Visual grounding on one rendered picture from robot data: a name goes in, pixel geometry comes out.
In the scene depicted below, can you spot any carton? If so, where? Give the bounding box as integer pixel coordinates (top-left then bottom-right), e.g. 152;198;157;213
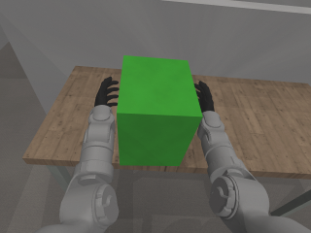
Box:
117;55;203;166

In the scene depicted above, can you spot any table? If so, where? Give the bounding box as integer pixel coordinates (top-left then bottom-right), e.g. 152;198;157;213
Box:
22;66;311;217

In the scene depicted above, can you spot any robot right upper arm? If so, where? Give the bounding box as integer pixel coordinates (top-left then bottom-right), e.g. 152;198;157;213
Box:
209;175;311;233

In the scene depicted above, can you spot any robot left hand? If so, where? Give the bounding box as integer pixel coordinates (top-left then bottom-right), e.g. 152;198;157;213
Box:
94;77;119;107

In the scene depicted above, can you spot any robot left upper arm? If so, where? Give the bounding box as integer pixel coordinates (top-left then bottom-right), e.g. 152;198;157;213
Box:
33;183;120;233

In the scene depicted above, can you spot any robot right hand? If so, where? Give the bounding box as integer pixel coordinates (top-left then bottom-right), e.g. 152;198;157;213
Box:
194;81;215;113

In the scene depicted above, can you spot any left robot forearm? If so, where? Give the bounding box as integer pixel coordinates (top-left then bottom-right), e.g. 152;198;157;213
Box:
59;105;116;219

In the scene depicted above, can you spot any right robot forearm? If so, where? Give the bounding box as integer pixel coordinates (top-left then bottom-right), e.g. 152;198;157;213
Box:
196;111;269;201

